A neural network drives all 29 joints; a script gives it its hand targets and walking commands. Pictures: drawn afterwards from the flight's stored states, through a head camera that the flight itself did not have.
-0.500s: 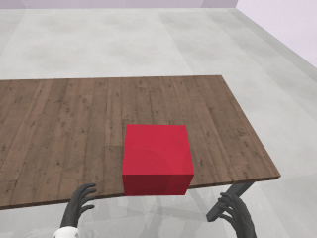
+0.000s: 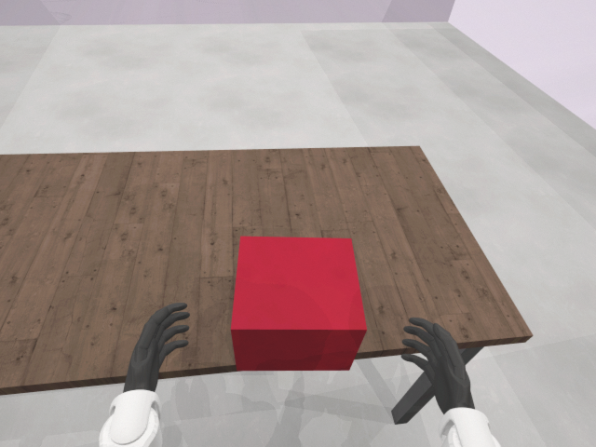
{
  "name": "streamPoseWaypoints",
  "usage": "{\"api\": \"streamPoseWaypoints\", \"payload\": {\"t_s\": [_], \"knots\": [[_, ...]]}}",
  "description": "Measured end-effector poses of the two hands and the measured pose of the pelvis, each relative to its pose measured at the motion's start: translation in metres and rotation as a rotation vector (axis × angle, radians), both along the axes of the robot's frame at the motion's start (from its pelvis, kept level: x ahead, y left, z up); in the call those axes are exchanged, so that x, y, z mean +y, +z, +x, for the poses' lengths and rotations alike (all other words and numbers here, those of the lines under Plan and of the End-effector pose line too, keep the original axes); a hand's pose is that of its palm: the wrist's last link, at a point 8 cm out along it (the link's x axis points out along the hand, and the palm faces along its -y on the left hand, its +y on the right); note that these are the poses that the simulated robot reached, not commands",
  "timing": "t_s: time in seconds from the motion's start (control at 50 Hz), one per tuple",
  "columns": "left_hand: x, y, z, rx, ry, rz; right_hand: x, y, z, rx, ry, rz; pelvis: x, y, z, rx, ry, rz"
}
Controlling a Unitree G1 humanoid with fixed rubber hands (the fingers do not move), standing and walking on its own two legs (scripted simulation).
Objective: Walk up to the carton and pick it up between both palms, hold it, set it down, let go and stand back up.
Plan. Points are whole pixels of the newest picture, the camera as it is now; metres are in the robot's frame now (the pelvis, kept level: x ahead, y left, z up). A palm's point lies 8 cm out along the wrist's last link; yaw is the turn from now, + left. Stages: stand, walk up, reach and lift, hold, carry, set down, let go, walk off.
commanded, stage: reach and lift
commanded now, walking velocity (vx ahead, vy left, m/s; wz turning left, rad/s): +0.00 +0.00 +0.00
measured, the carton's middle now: (295, 303) +0.33 +0.03 -0.04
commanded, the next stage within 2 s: none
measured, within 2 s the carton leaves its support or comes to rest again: neither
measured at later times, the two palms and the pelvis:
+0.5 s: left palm (146, 293) +0.26 +0.22 +0.07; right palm (443, 306) +0.29 -0.16 +0.06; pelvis +0.00 +0.00 +0.00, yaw +0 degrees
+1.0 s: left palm (155, 225) +0.33 +0.22 +0.12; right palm (432, 234) +0.37 -0.15 +0.11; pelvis -0.01 +0.00 +0.00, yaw +0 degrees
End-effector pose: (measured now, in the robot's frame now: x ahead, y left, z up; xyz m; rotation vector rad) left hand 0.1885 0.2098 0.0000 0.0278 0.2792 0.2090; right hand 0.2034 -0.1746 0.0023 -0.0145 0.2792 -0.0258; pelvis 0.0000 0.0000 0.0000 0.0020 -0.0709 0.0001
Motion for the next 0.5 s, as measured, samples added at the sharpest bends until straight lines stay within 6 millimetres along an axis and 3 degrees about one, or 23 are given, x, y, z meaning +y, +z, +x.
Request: {"api": "streamPoseWaypoints", "payload": {"t_s": [0.24,0.5], "knots": [[0.004,0.042,0.043,-0.017,0.001,-0.017,0.009,0.037,0.047,-0.054,-0.017,0.032,0.001,0.001,0.003,0.012,-0.005,-0.005],[0.009,0.07,0.072,-0.022,0.001,-0.025,0.011,0.058,0.085,-0.078,-0.013,0.045,0.001,0.002,0.001,0.03,0.0,-0.007]]}}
